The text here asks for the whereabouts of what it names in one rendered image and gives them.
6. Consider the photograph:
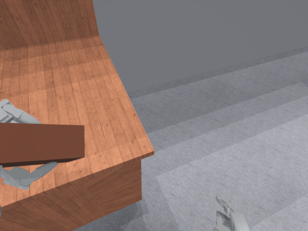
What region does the left robot hand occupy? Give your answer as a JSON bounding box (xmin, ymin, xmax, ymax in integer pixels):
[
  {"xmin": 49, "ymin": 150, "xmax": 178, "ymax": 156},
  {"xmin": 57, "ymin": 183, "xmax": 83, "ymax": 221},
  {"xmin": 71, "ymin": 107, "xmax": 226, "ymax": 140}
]
[{"xmin": 0, "ymin": 99, "xmax": 58, "ymax": 190}]

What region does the table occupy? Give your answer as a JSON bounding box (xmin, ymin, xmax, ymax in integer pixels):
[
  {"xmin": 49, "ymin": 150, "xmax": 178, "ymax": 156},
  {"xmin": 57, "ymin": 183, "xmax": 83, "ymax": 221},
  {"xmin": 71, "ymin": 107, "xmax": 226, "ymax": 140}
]
[{"xmin": 0, "ymin": 0, "xmax": 154, "ymax": 231}]

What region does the sponge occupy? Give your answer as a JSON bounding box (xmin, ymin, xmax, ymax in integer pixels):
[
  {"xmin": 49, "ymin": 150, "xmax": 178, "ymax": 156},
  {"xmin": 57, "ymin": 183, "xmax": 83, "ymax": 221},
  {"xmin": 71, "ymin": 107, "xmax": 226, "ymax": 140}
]
[{"xmin": 0, "ymin": 123, "xmax": 85, "ymax": 167}]

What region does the right robot hand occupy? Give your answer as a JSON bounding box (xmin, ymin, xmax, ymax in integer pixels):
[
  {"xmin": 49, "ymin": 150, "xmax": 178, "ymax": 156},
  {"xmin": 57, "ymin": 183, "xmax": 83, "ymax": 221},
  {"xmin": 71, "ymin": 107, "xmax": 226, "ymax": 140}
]
[{"xmin": 214, "ymin": 195, "xmax": 250, "ymax": 231}]

